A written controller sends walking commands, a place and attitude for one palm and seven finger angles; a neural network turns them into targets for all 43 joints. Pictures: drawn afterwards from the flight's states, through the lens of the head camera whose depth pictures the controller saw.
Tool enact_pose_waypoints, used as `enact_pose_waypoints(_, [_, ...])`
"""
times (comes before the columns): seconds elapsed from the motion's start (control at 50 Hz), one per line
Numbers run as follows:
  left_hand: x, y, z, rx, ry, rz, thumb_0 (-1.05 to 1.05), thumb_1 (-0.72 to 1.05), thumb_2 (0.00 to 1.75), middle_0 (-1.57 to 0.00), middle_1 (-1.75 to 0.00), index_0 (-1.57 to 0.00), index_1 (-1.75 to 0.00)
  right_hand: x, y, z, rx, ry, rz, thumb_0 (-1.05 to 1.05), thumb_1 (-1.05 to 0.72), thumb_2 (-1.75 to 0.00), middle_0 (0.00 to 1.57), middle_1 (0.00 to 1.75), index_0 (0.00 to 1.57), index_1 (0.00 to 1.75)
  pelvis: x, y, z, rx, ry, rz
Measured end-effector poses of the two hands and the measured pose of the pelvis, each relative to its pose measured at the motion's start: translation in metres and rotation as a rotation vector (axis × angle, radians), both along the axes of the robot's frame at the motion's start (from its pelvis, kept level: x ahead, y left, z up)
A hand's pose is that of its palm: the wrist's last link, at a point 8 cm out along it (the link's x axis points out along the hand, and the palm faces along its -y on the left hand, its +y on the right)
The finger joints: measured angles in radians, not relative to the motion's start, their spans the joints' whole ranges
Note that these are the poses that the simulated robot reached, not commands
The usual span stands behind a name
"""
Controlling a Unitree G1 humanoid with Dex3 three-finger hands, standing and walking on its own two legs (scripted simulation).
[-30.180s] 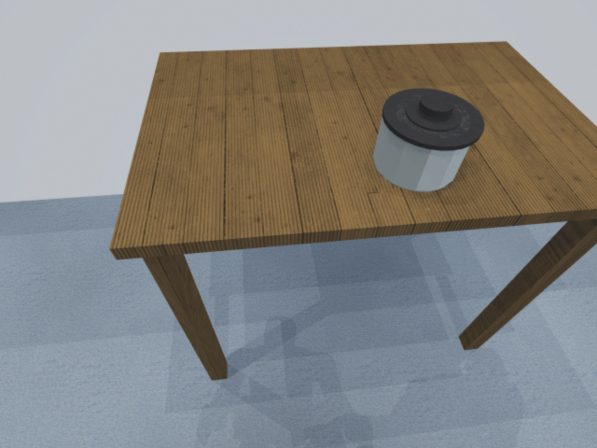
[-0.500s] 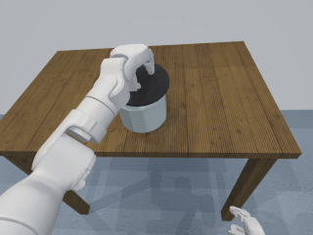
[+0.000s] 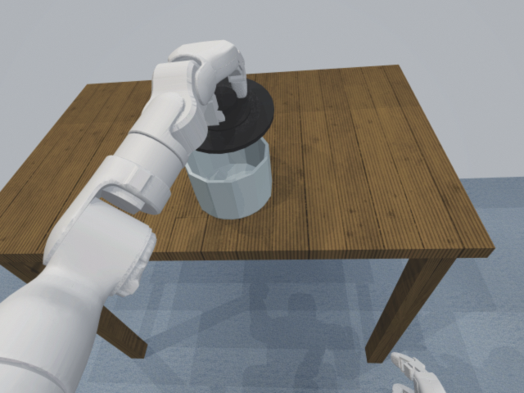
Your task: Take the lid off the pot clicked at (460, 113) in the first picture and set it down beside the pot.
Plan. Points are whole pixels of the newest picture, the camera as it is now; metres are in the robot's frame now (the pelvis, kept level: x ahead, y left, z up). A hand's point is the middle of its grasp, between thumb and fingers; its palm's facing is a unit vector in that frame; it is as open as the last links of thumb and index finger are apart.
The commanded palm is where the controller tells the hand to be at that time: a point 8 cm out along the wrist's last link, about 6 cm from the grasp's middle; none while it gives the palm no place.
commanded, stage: lift the lid straight up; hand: left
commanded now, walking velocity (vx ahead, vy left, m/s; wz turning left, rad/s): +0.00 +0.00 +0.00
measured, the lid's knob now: (220, 101) +0.50 +0.06 +0.21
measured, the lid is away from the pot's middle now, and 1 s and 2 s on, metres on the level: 0.01 0.03 0.12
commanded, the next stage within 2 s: move the lid sideways beside the pot in 0.90 s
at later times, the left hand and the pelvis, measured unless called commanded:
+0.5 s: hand (209, 70) +0.47 +0.06 +0.27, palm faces -0.12 -0.03 -0.99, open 8.2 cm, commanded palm +0.45 +0.06 +0.35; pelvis +0.01 +0.01 +0.00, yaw +0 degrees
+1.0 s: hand (206, 53) +0.48 +0.06 +0.30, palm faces -0.08 -0.05 -1.00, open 8.2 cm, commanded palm +0.45 +0.07 +0.36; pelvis +0.01 +0.01 +0.00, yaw +0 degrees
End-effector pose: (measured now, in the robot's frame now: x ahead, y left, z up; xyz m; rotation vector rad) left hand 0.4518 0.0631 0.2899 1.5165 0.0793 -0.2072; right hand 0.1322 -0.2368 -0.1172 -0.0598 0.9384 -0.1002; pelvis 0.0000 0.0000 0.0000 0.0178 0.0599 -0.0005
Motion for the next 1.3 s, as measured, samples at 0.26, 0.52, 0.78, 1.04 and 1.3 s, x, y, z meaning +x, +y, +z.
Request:
enact_pose_waypoints(0.26, [0.007, 0.006, 0.02, 0.005, -0.024, 0.006, 0.01, 0.12, 1.01, -0.62, -0.77, -0.65, -0.78, 0.0, 0.001, 0.001, -0.015, 0.002, 0.002, 0.02, -0.91, -0.9, 0.19, 0.3, 0.2, 0.3, 0.003, 0.004, 0.001, -0.004, 0.011, 0.006])
enact_pose_waypoints(0.52, [0.009, -0.002, 0.042, 0.007, -0.07, -0.023, 0.01, 0.11, 1.01, -0.62, -0.77, -0.66, -0.78, 0.013, 0.016, 0.001, 0.002, -0.004, 0.031, 0.02, -0.91, -0.9, 0.19, 0.3, 0.2, 0.3, 0.008, 0.011, 0.0, -0.006, 0.022, 0.007])
enact_pose_waypoints(0.78, [0.008, -0.003, 0.063, 0.003, -0.116, -0.007, 0.01, 0.11, 1.01, -0.63, -0.77, -0.66, -0.78, 0.021, 0.022, 0.002, 0.011, -0.008, 0.047, 0.01, -0.91, -0.9, 0.19, 0.3, 0.2, 0.3, 0.01, 0.014, 0.0, -0.007, 0.032, 0.009])
enact_pose_waypoints(1.04, [0.01, 0.0, 0.062, -0.013, -0.097, 0.012, 0.01, 0.11, 1.01, -0.63, -0.78, -0.66, -0.79, 0.015, 0.015, 0.004, -0.01, -0.005, 0.03, 0.01, -0.91, -0.9, 0.19, 0.3, 0.2, 0.3, 0.008, 0.012, 0.001, -0.007, 0.029, 0.004])
enact_pose_waypoints(1.3, [0.013, 0.028, 0.059, 0.0, -0.075, 0.07, 0.01, 0.11, 1.0, -0.63, -0.78, -0.66, -0.79, 0.007, 0.009, 0.003, -0.024, 0.006, 0.013, 0.02, -0.91, -0.9, 0.19, 0.3, 0.2, 0.3, 0.008, 0.01, 0.001, -0.007, 0.024, 0.001])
